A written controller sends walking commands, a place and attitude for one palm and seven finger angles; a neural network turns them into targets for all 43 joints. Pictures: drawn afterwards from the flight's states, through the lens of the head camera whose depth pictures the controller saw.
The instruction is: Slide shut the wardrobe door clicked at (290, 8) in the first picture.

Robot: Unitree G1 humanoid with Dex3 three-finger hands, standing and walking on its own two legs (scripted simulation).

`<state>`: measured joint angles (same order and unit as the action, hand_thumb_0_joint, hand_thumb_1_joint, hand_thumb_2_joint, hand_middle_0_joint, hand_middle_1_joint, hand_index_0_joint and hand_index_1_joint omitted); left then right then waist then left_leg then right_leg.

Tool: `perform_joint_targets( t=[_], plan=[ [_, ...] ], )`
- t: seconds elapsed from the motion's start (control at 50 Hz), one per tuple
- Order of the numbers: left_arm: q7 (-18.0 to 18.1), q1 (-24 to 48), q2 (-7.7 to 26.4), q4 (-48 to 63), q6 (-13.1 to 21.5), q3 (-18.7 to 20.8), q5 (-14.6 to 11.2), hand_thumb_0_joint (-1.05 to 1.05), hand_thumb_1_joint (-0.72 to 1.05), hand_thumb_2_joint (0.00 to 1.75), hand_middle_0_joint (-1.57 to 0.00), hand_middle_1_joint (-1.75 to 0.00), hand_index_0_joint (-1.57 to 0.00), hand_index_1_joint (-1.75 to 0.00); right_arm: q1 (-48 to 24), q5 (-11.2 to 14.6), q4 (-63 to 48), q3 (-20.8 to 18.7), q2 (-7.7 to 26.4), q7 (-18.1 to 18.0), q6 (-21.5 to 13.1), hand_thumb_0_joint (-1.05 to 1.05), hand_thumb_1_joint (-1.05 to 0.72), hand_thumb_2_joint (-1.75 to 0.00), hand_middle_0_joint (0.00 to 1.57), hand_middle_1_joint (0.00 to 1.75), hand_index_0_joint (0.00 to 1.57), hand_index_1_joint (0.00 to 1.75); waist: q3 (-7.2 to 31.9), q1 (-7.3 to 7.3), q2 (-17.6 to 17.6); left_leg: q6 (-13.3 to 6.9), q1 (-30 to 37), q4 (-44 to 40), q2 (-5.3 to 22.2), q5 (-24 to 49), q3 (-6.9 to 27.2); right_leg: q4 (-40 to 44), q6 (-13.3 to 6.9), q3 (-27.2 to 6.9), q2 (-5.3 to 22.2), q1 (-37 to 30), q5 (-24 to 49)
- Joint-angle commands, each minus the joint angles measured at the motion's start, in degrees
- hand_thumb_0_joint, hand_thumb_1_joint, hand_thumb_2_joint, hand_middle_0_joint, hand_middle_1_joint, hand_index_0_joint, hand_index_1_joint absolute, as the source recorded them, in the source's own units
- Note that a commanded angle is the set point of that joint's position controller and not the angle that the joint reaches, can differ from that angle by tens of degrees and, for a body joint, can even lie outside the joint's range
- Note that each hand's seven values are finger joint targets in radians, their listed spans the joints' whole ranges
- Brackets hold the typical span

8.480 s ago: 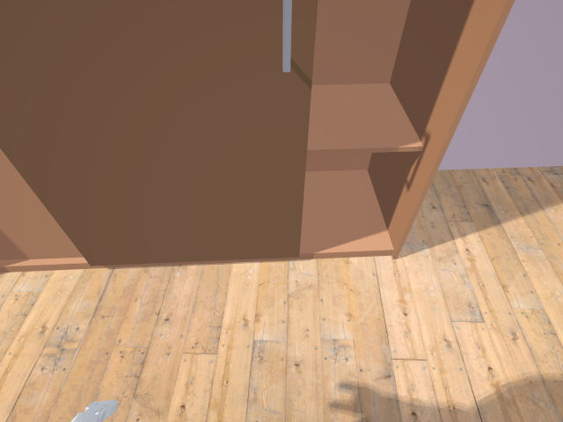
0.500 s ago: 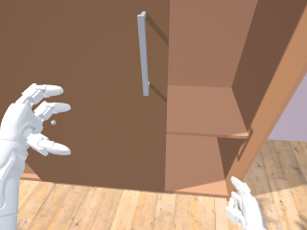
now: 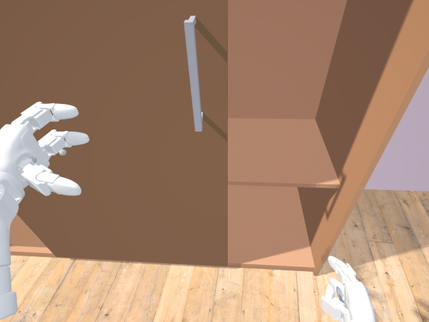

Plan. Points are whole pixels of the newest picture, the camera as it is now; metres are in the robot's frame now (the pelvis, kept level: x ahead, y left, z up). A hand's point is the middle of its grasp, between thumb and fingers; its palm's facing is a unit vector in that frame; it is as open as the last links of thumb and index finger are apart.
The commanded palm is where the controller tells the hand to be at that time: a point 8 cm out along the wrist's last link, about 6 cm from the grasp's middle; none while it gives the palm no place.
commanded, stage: raise the hand with hooked fingers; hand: left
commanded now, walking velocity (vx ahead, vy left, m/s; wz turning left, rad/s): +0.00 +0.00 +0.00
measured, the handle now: (195, 79) +0.54 +0.11 +0.23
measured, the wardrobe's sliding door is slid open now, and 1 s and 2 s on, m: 0.41 0.41 0.41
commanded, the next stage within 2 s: move the hooked fingers beside the handle in 0.22 s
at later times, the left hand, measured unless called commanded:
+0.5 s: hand (59, 143) +0.29 +0.27 +0.24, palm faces +0.14 -0.99 -0.06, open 14.0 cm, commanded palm +0.26 +0.31 +0.25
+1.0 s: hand (107, 122) +0.35 +0.23 +0.24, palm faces +0.10 -0.99 -0.04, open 14.0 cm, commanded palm +0.32 +0.28 +0.24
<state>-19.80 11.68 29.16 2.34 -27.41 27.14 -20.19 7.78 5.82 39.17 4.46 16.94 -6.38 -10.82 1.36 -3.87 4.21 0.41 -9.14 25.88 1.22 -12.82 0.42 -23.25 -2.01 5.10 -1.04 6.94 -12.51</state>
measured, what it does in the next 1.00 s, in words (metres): stands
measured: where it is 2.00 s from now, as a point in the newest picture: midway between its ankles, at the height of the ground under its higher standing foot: outside the picture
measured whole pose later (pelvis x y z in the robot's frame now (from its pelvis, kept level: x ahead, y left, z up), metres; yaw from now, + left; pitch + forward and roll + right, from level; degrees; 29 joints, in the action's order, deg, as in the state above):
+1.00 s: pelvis +0.01 +0.00 +0.00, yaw +0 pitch -3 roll +0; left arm -13.0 24.4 24.5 -6.0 -26.5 20.0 -15.6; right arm 8.3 5.4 40.4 4.0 16.1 -6.7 -9.2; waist 2.0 -2.9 3.7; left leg 0.6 -8.6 24.9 1.2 -13.4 0.4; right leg -23.0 -2.2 4.9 -1.1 6.8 -13.5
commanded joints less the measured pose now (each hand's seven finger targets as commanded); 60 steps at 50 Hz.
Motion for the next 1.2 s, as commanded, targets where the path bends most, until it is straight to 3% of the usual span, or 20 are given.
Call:
perform_joint_targets(
  t=[0.0, 0.1, 0.18, 0.22, 0.3, 0.36, 0.44, 0.6, 0.66, 0.8, 0.86, 0.9, 0.98, 1.02, 1.04, 1.08, 1.1, 1.18],
  plan=[
    [2.66, 21.35, 20.12, 17.81, 8.72, 9.96, -0.80, 0.00, -0.50, 0.30, -0.30, -1.20, -0.30, -1.20, -11.75, -0.65, -10.37, -2.53, 5.82, -0.53, -4.11, 0.00, -0.90, -0.90, 0.20, 0.30, 0.20, 0.30, 11.83, -1.31, 3.26, -1.34, 3.77, -2.77, -1.95, 9.00, 1.39, 4.09, 0.43, -4.48, 0.92, -2.33, 5.98],
    [2.54, 19.96, 16.08, 12.61, 5.44, 5.48, 0.47, 0.00, -0.50, 0.30, -0.30, -1.20, -0.30, -1.20, -11.32, -0.19, -9.47, -2.26, 5.86, -1.23, -3.96, 0.00, -0.90, -0.90, 0.20, 0.30, 0.20, 0.30, 7.66, -0.80, 4.99, -1.21, 3.32, -4.36, -1.83, 6.55, 1.48, 4.86, 0.19, -3.13, 0.30, -0.37, 3.30],
    [0.79, 20.51, 15.28, 10.05, 2.13, 3.34, 0.16, 0.00, -0.50, 0.30, -0.30, -1.20, -0.30, -1.20, -11.53, 0.26, -9.64, -1.95, 6.22, -1.45, -3.82, 0.00, -0.90, -0.90, 0.20, 0.30, 0.20, 0.30, 6.82, -0.18, 1.16, -1.52, 3.31, -4.78, -2.00, 6.12, 2.15, 5.05, 0.73, -2.71, 0.06, 0.49, 3.57],
    [0.28, 20.63, 16.19, 10.23, 2.23, 4.15, -0.33, 0.00, -0.50, 0.30, -0.30, -1.20, -0.30, -1.20, -11.42, 0.16, -9.60, -2.00, 6.40, -1.37, -3.90, 0.00, -0.90, -0.90, 0.20, 0.30, 0.20, 0.30, 8.02, -0.33, -1.34, -1.63, 3.28, -4.67, -2.05, 6.59, 2.44, 5.01, 0.79, -2.69, 0.02, -0.05, 3.77],
    [0.16, 20.99, 17.91, 11.58, 3.93, 6.34, -0.95, 0.00, -0.50, 0.30, -0.30, -1.20, -0.30, -1.20, -11.71, -0.28, -9.72, -1.99, 6.15, -1.09, -3.77, 0.00, -0.90, -0.90, 0.20, 0.30, 0.20, 0.30, 9.06, -0.69, -0.69, -1.47, 3.72, -4.25, -2.10, 7.23, 2.46, 4.90, 0.54, -2.90, -0.02, -0.57, 4.07],
    [0.62, 24.64, 15.79, 9.63, 5.06, 4.30, -0.82, 0.00, -0.50, 0.30, -0.30, -1.20, -0.30, -1.20, -11.33, -0.21, -9.15, -2.07, 5.94, -1.14, -4.01, 0.00, -0.90, -0.90, 0.20, 0.30, 0.20, 0.30, 9.77, 0.25, -0.99, -1.45, 4.40, -4.27, -1.94, 6.83, 2.62, 4.82, 0.69, -2.69, 0.02, 0.42, 4.07],
    [1.94, 28.18, 12.08, 12.19, 5.51, -0.31, 0.58, 0.00, -0.50, 0.30, -0.30, -1.20, -0.30, -1.20, -11.63, -0.10, -9.36, -1.86, 5.35, -1.09, -4.45, 0.00, -0.90, -0.90, 0.20, 0.30, 0.20, 0.30, 9.94, 0.55, 4.10, -1.22, 5.91, -4.42, -2.10, 7.32, 2.66, 4.38, 0.18, -2.57, 0.07, 1.18, 4.97],
    [4.34, 30.34, 12.99, 5.83, 3.85, 0.68, 1.58, 0.00, -0.50, 0.30, -0.30, -1.20, -0.30, -1.20, -11.77, -0.54, -7.99, -1.97, 5.71, -1.30, -3.32, 0.00, -0.90, -0.90, 0.20, 0.30, 0.20, 0.30, 9.72, 0.10, -1.83, -1.52, 3.78, -4.02, -2.24, 7.72, 2.14, 4.85, 0.51, -2.71, 0.09, -0.37, 5.51],
    [5.33, 31.95, 12.35, 6.70, 3.53, 0.08, 2.30, 0.00, -0.50, 0.30, -0.30, -1.20, -0.30, -1.20, -12.08, -0.44, -8.69, -1.91, 5.17, -1.02, -2.82, 0.00, -0.90, -0.90, 0.20, 0.30, 0.20, 0.30, 11.92, 0.01, -0.24, -1.55, 4.60, -3.98, -2.43, 9.38, 1.67, 4.07, 0.51, -2.72, 0.34, -1.55, 7.77],
    [5.90, 31.71, 12.41, 3.74, 3.98, 0.34, 2.85, 0.00, -0.50, 0.30, -0.30, -1.20, -0.30, -1.20, -10.63, -0.50, -8.52, -2.43, 5.46, -0.57, -1.66, 0.00, -0.90, -0.90, 0.20, 0.30, 0.20, 0.30, 12.78, 0.25, -1.96, -1.68, 4.01, -2.86, -2.20, 12.14, 0.65, 3.26, 0.80, -3.18, 0.42, -2.92, 13.07],
    [5.88, 35.71, 9.00, 3.75, 4.45, -3.77, 3.29, 0.00, -0.50, 0.30, -0.30, -1.20, -0.30, -1.20, -10.37, -0.11, -8.77, -2.52, 5.32, -0.69, -1.77, 0.00, -0.90, -0.90, 0.20, 0.30, 0.20, 0.30, 11.86, 1.44, -1.42, -1.88, 5.11, -2.99, -2.26, 11.87, 0.81, 3.26, 0.90, -2.89, 0.11, -0.79, 12.57],
    [6.54, 36.04, 10.86, 4.59, 4.96, -2.13, 3.51, 0.00, -0.50, 0.30, -0.30, -1.20, -0.30, -1.20, -10.15, -0.41, -8.59, -2.77, 5.58, -0.62, -1.83, 0.00, -0.90, -0.90, 0.20, 0.30, 0.20, 0.30, 13.21, 0.92, -0.60, -1.91, 5.73, -2.64, -2.23, 12.95, 0.72, 3.16, 0.73, -3.13, 0.17, -1.70, 13.55],
    [7.43, 38.91, 9.33, 3.92, 5.37, -3.27, 3.71, 0.00, -0.50, 0.30, -0.30, -1.20, -0.30, -1.20, -9.61, -0.43, -8.23, -2.81, 5.37, -0.66, -1.48, 0.00, -0.90, -0.90, 0.20, 0.30, 0.20, 0.30, 14.11, 1.43, -1.94, -2.04, 6.21, -2.55, -2.40, 13.96, 0.61, 2.76, 0.90, -2.99, 0.14, -1.93, 15.44],
    [8.13, 39.62, 8.39, 4.26, 5.63, -4.20, 3.99, 0.00, -0.50, 0.30, -0.30, -1.20, -0.30, -1.20, -9.59, -0.50, -8.22, -2.84, 5.30, -0.44, -1.36, 0.00, -0.90, -0.90, 0.20, 0.30, 0.20, 0.30, 14.50, 1.29, -0.68, -2.00, 6.20, -2.70, -2.42, 14.29, 0.50, 2.75, 0.78, -3.10, 0.29, -2.20, 15.57],
    [8.63, 38.82, 9.31, 2.31, 5.27, -3.01, 4.22, 0.00, -0.50, 0.30, -0.30, -1.20, -0.30, -1.20, -9.46, -0.56, -7.98, -2.92, 5.27, -0.54, -1.18, 0.00, -0.90, -0.90, 0.20, 0.30, 0.20, 0.30, 14.44, 1.06, -1.37, -1.99, 5.93, -2.69, -2.41, 14.06, 0.38, 2.73, 0.79, -3.05, 0.21, -2.30, 15.40],
    [9.07, 39.91, 8.07, 0.20, 4.70, -4.21, 4.45, 0.00, -0.50, 0.30, -0.30, -1.20, -0.30, -1.20, -9.05, -0.57, -7.68, -2.87, 5.32, -0.53, -0.69, 0.00, -0.90, -0.90, 0.20, 0.30, 0.20, 0.30, 13.66, 1.41, -2.90, -2.06, 5.33, -2.75, -2.44, 13.85, 0.20, 2.90, 0.99, -3.15, 0.22, -2.04, 15.80],
    [9.48, 38.77, 9.85, -1.86, 4.47, -2.58, 4.58, 0.00, -0.50, 0.30, -0.30, -1.20, -0.30, -1.20, -8.68, -0.70, -7.15, -3.03, 5.71, -0.47, -0.41, 0.00, -0.90, -0.90, 0.20, 0.30, 0.20, 0.30, 13.12, 1.05, -3.95, -2.11, 4.53, -2.67, -2.32, 13.62, 0.13, 3.09, 1.00, -3.25, 0.20, -2.29, 15.56],
    [9.86, 42.21, 9.94, -3.93, 4.19, -3.37, 5.42, 0.00, -0.50, 0.30, -0.30, -1.20, -0.30, -1.20, -8.05, -0.61, -7.23, -3.09, 5.55, -0.51, 0.46, 0.00, -0.90, -0.90, 0.20, 0.30, 0.20, 0.30, 14.18, 1.77, -3.66, -2.15, 4.20, -2.93, -2.31, 13.51, -0.36, 3.07, 1.20, -3.53, 0.45, -2.80, 16.13]
  ],
)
